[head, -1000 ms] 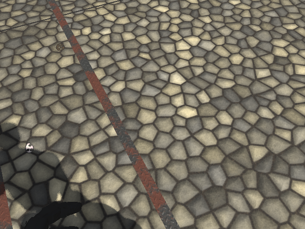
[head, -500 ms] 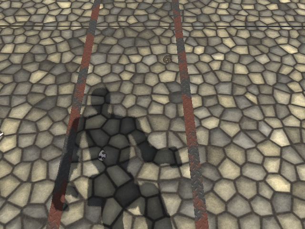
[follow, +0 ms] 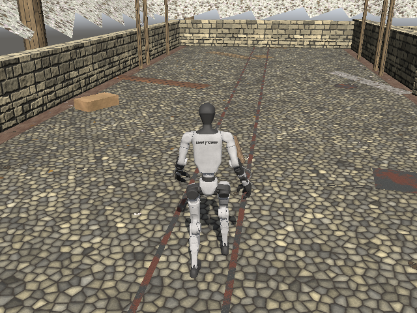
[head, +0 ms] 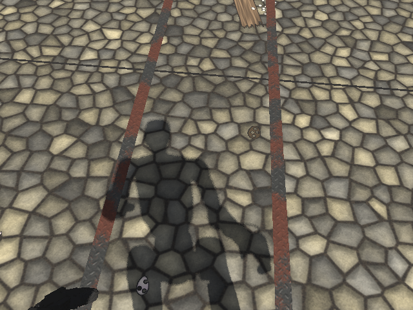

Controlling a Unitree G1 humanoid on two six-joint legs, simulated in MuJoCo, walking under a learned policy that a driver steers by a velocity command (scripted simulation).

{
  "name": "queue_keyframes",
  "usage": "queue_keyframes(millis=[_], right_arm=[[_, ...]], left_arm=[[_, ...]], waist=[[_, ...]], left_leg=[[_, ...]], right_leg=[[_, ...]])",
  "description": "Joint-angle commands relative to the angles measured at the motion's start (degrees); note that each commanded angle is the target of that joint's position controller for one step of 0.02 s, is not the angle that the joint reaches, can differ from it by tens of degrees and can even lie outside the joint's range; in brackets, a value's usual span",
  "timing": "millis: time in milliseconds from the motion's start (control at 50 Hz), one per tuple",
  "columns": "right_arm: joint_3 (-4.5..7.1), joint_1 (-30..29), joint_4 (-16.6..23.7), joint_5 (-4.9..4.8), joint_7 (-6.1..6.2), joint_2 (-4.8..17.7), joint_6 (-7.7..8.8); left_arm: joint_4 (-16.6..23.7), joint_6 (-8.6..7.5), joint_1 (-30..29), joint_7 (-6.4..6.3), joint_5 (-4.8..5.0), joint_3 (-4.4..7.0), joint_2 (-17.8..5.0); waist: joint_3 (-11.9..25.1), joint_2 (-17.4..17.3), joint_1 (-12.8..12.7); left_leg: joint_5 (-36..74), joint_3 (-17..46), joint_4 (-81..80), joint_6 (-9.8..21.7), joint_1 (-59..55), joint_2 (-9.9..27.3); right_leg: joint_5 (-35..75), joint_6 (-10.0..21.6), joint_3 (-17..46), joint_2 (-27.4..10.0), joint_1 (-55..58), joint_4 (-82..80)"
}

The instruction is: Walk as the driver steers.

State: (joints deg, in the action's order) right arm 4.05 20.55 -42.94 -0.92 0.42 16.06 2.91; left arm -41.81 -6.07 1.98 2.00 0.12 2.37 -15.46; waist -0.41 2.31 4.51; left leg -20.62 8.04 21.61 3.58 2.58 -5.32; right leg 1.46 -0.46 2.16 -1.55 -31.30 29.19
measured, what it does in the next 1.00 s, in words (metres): walks ahead: right foot, then left foot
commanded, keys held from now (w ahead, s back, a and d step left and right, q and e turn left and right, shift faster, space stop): w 0.68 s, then no key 0.06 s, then e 0.26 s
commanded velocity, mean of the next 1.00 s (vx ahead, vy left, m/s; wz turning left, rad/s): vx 0.43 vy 0.00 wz -0.01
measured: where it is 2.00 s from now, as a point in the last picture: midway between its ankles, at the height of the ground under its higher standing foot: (184, 281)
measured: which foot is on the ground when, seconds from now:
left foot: down 0.00-0.06, up 0.08-0.56, down 0.58-1.00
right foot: up 0.00-0.02, down 0.04-0.60, up 0.62-1.00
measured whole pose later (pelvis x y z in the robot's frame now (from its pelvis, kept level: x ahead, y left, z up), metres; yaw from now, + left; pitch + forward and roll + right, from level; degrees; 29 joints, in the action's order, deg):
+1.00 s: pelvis +0.51 +0.02 +0.00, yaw -3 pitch +2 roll +3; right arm 3.1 13.6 -47.7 0.2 1.0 15.5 2.7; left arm -44.1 -1.9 7.8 1.9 0.1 2.4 -15.3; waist -1.4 2.6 2.3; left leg -15.7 -7.4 18.3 2.3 4.3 -3.0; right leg -3.0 0.0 0.9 -3.1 -32.3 35.9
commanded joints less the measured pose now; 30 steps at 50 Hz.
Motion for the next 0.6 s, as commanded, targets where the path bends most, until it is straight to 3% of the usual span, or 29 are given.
queue_keyframes(millis=[20, 40, 60, 80, 100, 120, 140, 160, 200, 240, 280, 360, 420, 480, 520, 540, 560, 580, 600], right_arm=[[2.33, 0.63, 1.83, 0.00, 0.35, 8.92, -0.14], [1.79, 0.03, 2.19, 0.22, 0.31, 7.60, -0.25], [0.75, -0.34, 3.57, 1.03, 0.40, 5.56, -0.25], [-0.37, 8.10, 3.68, -0.27, 0.32, 1.42, 0.61], [0.06, 6.35, 2.98, -0.69, 0.26, 5.57, 1.14], [0.84, -0.08, 4.11, -1.14, 0.06, 8.37, 1.38], [0.60, -4.06, 5.10, -0.57, 0.09, 7.91, 1.55], [0.72, -6.23, 5.71, 0.33, -0.01, 7.31, 1.74], [0.76, -4.54, 5.28, 0.42, -0.24, 5.73, 1.43], [0.38, -4.28, 5.20, 0.45, -0.23, 4.07, 1.01], [-0.07, -7.88, 6.48, 0.78, -0.13, 3.20, 0.97], [-0.77, -14.80, 7.73, 0.58, -0.71, 1.75, 1.52], [-0.94, -19.89, 9.00, 0.04, -1.48, 1.67, 1.94], [-0.78, -23.18, 10.51, -0.27, -2.42, 2.38, 2.35], [-0.38, -22.03, 10.56, -0.17, -2.83, 3.56, 2.60], [0.18, -18.80, 9.77, 0.04, -2.78, 4.71, 2.68], [1.32, -11.71, 7.60, 0.33, -2.45, 6.65, 2.65], [2.54, -1.90, 5.22, 0.79, -1.85, 9.75, 2.52], [3.84, 4.39, 4.37, 1.76, -1.49, 15.60, 2.12]], left_arm=[[3.89, -1.59, -0.44, 0.08, 0.05, 2.49, -7.64], [2.08, -1.78, 6.14, -0.19, -0.38, 3.46, -9.48], [0.89, -1.84, 15.79, -0.46, -1.07, 4.17, -12.48], [-1.52, -1.18, 21.58, -0.11, -1.03, 5.44, -16.44], [-1.88, -1.02, 22.04, 0.26, 0.83, 4.02, -11.07], [-1.25, -0.69, 18.42, 0.00, 0.90, 3.18, -8.39], [-0.43, -0.20, 14.77, -0.20, 0.13, 2.69, -7.66], [-0.40, 0.01, 12.72, -0.21, -0.31, 2.24, -6.55], [-0.55, -0.26, 11.61, -0.30, -0.76, 1.67, -5.35], [-1.42, -0.53, 12.51, -0.49, -0.11, 1.87, -6.37], [-2.24, -0.42, 13.56, -0.93, 0.16, 2.32, -8.15], [-3.73, 0.37, 16.15, -1.42, 0.71, 2.43, -9.19], [-5.34, 0.96, 19.44, -1.50, 1.05, 2.41, -9.74], [-6.74, 1.92, 21.23, -1.69, 1.22, 2.55, -10.25], [-7.18, 2.54, 20.81, -2.00, 1.30, 2.90, -11.21], [-7.10, 2.78, 19.82, -2.16, 1.34, 3.06, -11.84], [-6.95, 3.03, 18.95, -2.29, 1.35, 2.87, -11.48], [-5.99, 2.95, 18.49, -2.43, 0.58, 1.99, -9.52], [-4.36, 1.86, 24.03, -2.16, -0.08, 0.08, -3.76]], waist=[[0.17, -9.57, -3.32], [4.90, -8.45, -6.42], [13.53, -3.31, -10.38], [20.08, 14.55, -7.65], [17.48, 11.15, -9.36], [9.09, 5.63, -9.97], [5.08, 1.08, -8.69], [1.63, -0.04, -7.50], [1.61, 2.67, -5.17], [1.54, 2.98, -4.65], [0.45, 1.90, -5.28], [-0.65, 1.57, -7.66], [-1.94, 1.48, -9.66], [-3.17, 1.88, -9.85], [-2.42, 2.59, -8.20], [-0.47, 3.03, -5.97], [3.91, 2.29, -2.12], [11.29, 0.27, 2.01], [20.11, -12.27, 1.27]], left_leg=[[30.81, 9.63, 1.65, 6.82, -0.76, 15.86], [37.31, 7.15, 9.76, 5.33, 0.66, 12.67], [28.51, 3.63, 25.48, 3.08, 8.90, 8.88], [-3.13, -1.26, 45.63, -1.72, 31.07, -0.28], [-11.96, 3.19, 52.25, -1.75, 39.55, 1.42], [-7.27, 2.49, 53.73, -1.44, 42.77, 4.23], [-2.66, -0.37, 51.67, -1.36, 41.37, 7.04], [0.39, -1.41, 47.88, -1.58, 40.28, 8.78], [3.41, -2.18, 43.29, -2.00, 35.11, 10.86], [4.26, -3.56, 39.44, -2.88, 34.76, 11.46], [8.37, -4.41, 33.38, -3.93, 36.73, 12.04], [20.83, -6.07, 19.41, -4.31, 34.49, 11.00], [24.67, -7.26, 13.05, -4.15, 32.42, 9.50], [21.50, -7.13, 9.39, -2.64, 33.16, 8.67], [17.54, -7.54, 7.44, -1.04, 30.30, 7.81], [16.37, -8.75, 6.27, 0.02, 25.04, 6.44], [17.41, -10.23, 4.64, 1.64, 14.74, 4.94], [19.42, -5.85, 7.08, 4.41, -1.34, 9.52], [13.25, 18.06, 6.36, 12.83, -24.46, 24.37]], right_leg=[[-4.62, 3.21, -1.89, 1.18, 6.27, -3.07], [-2.89, 5.19, -1.70, 0.72, 16.30, -3.23], [-1.50, 9.16, 7.93, -8.00, 31.85, -1.48], [-13.77, 18.56, 33.68, -19.46, 51.28, -6.30], [-27.05, 17.99, 41.83, -20.30, 51.22, -11.84], [-28.13, 15.39, 33.74, -18.48, 44.31, -12.81], [-23.06, 13.83, 27.02, -16.11, 36.98, -13.62], [-17.21, 13.75, 22.85, -14.09, 31.02, -15.17], [-9.34, 13.20, 17.35, -11.15, 25.97, -17.30], [-3.94, 14.08, 13.69, -10.76, 24.32, -18.87], [0.03, 14.55, 10.98, -10.89, 24.15, -20.39], [2.37, 12.31, 4.87, -8.51, 24.52, -20.99], [1.43, 11.80, 3.87, -9.18, 26.13, -20.17], [2.93, 11.16, 4.96, -11.80, 31.08, -17.86], [8.22, 10.12, 5.14, -12.97, 33.77, -14.86], [16.20, 9.38, 4.21, -12.43, 34.04, -11.05], [23.77, 8.10, 1.96, -10.10, 32.45, -2.99], [18.62, 6.19, -0.16, -7.45, 24.34, 9.94], [-4.89, 1.87, -3.73, 1.10, 0.99, 32.77]])
Keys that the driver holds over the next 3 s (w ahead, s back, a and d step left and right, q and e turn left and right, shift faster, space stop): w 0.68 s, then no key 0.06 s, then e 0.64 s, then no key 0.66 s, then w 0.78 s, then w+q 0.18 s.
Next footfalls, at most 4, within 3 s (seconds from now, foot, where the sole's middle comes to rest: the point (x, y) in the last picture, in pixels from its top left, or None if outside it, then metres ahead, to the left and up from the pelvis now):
0.04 right None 0.20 -0.13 -0.77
0.58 left None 0.48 0.12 -0.77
1.06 right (221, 253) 0.67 -0.10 -0.77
1.48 left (153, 254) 0.68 0.14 -0.77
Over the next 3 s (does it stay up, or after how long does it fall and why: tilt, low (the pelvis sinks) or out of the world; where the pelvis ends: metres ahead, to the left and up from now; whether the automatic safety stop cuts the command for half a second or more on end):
stays up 0.92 -0.14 0.01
